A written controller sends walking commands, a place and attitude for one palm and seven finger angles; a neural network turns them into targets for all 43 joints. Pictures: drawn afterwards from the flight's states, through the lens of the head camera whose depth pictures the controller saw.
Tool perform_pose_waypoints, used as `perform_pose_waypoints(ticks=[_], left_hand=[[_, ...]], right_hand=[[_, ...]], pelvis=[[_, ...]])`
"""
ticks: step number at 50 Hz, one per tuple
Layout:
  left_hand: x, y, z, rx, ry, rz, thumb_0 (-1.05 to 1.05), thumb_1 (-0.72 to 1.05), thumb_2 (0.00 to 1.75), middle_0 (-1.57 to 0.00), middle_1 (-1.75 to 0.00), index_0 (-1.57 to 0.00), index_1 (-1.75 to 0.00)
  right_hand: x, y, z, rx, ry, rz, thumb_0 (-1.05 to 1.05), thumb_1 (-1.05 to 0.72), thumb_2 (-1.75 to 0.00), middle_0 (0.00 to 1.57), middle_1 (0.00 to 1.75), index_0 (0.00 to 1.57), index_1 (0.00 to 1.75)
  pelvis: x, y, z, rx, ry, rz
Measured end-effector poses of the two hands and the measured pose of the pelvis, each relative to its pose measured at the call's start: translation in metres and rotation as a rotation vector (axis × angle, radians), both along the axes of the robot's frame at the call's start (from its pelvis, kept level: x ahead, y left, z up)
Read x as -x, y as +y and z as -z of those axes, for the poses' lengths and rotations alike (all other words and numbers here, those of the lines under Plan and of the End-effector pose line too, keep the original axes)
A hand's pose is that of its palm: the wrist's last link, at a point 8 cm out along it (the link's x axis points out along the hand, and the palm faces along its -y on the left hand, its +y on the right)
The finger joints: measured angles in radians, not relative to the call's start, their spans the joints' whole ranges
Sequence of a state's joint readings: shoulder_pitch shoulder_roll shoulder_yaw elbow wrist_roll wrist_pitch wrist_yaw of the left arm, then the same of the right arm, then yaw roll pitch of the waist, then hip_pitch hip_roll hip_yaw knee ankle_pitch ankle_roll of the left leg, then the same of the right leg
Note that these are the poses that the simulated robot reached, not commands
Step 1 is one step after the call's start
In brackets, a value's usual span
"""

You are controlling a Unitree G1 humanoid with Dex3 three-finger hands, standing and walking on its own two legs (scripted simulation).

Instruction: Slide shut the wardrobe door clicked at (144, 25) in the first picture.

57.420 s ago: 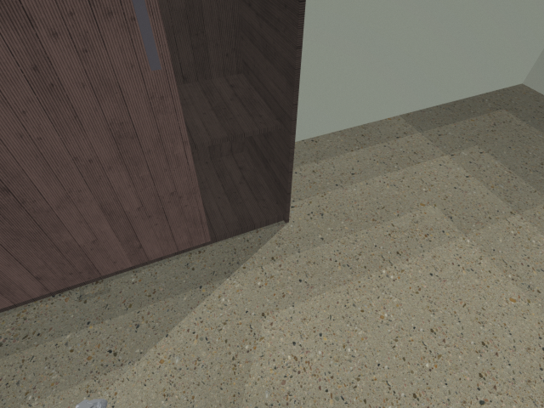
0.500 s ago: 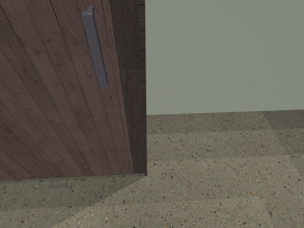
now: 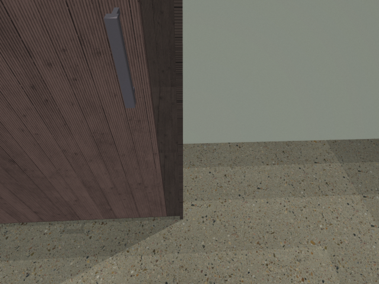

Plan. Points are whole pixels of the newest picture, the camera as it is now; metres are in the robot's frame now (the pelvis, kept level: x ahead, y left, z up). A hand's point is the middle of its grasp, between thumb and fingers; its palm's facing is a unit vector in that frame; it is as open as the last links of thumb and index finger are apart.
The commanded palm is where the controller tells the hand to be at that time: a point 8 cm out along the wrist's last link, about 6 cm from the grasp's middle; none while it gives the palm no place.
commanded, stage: look again from close up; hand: left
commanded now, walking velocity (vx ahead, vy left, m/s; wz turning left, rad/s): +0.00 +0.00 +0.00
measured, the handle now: (124, 62) +0.53 +0.19 +0.20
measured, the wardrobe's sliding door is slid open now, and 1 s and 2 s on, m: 0.07 0.07 0.07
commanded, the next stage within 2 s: shuffle to correct the standing spot in 0.34 s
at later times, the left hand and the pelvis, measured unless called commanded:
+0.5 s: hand out of the picture +0.01 +0.20 -0.17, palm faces +0.01 -0.97 -0.24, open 7.4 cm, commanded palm none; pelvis -0.01 +0.00 +0.00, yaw +0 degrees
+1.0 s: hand out of the picture +0.07 +0.19 -0.18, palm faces +0.09 -0.98 -0.16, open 7.3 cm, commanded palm none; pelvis +0.08 +0.02 +0.00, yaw +5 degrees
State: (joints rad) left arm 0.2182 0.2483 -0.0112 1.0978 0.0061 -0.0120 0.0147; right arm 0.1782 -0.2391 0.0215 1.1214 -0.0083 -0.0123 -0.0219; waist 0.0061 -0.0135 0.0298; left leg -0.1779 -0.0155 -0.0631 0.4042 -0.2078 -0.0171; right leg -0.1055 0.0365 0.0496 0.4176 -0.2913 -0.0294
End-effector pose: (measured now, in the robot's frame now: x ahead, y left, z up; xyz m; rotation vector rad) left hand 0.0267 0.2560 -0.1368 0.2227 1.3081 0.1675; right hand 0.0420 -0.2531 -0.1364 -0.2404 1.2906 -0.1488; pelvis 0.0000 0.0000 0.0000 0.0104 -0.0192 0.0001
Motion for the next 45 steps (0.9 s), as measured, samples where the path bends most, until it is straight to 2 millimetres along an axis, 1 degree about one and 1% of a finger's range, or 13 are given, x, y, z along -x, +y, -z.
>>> perform_pose_waypoints(ticks=[21,27,30,33,36,39,40,42,45], left_hand=[[0.015,-0.004,0.004,0.018,0.018,-0.015,0.00,0.91,0.90,-0.20,-0.30,-0.20,-0.30],[0.021,-0.007,0.007,0.028,0.031,-0.029,0.00,0.91,0.90,-0.20,-0.30,-0.20,-0.30],[0.028,-0.011,0.013,0.049,0.043,-0.054,0.00,0.91,0.90,-0.20,-0.30,-0.20,-0.30],[0.038,-0.014,0.021,0.076,0.059,-0.099,0.00,0.91,0.90,-0.20,-0.30,-0.20,-0.30],[0.050,-0.015,0.032,0.105,0.089,-0.150,0.00,0.91,0.90,-0.20,-0.30,-0.20,-0.30],[0.059,-0.014,0.037,0.127,0.165,-0.159,0.00,0.91,0.90,-0.20,-0.30,-0.19,-0.30],[0.058,-0.014,0.036,0.130,0.190,-0.151,0.00,0.91,0.90,-0.20,-0.30,-0.19,-0.30],[0.050,-0.013,0.033,0.133,0.213,-0.136,0.00,0.91,0.90,-0.20,-0.30,-0.19,-0.30],[0.025,-0.011,0.026,0.135,0.189,-0.125,0.00,0.91,0.90,-0.20,-0.30,-0.19,-0.30]], right_hand=[[0.013,0.005,0.000,-0.001,0.021,0.007,0.01,-0.91,-0.90,0.20,0.30,0.20,0.30],[0.018,0.011,0.003,-0.010,0.039,0.004,0.01,-0.91,-0.90,0.20,0.30,0.20,0.30],[0.023,0.018,0.008,-0.022,0.069,-0.003,0.01,-0.91,-0.90,0.20,0.30,0.20,0.30],[0.026,0.027,0.012,-0.027,0.109,-0.013,0.01,-0.91,-0.90,0.20,0.30,0.20,0.30],[0.023,0.039,0.014,-0.024,0.145,-0.024,0.01,-0.91,-0.90,0.20,0.30,0.20,0.30],[0.015,0.054,0.013,-0.027,0.130,-0.007,0.01,-0.91,-0.90,0.20,0.30,0.20,0.30],[0.015,0.058,0.012,-0.029,0.123,0.006,0.01,-0.91,-0.90,0.20,0.30,0.20,0.30],[0.018,0.067,0.008,-0.038,0.127,0.029,0.01,-0.91,-0.90,0.20,0.30,0.20,0.30],[0.027,0.079,0.001,-0.061,0.173,0.054,0.01,-0.91,-0.90,0.20,0.30,0.20,0.30]], pelvis=[[0.004,0.002,0.000,0.003,-0.005,-0.004],[0.004,0.003,0.001,0.004,-0.002,-0.014],[-0.002,0.005,0.005,0.011,-0.001,-0.027],[-0.012,0.010,0.010,0.027,-0.002,-0.061],[-0.026,0.019,0.016,0.031,-0.008,-0.094],[-0.040,0.028,0.018,0.006,-0.006,-0.070],[-0.044,0.030,0.017,0.006,-0.004,-0.064],[-0.051,0.031,0.013,0.006,-0.001,-0.060],[-0.061,0.030,0.006,0.008,0.007,-0.062]])
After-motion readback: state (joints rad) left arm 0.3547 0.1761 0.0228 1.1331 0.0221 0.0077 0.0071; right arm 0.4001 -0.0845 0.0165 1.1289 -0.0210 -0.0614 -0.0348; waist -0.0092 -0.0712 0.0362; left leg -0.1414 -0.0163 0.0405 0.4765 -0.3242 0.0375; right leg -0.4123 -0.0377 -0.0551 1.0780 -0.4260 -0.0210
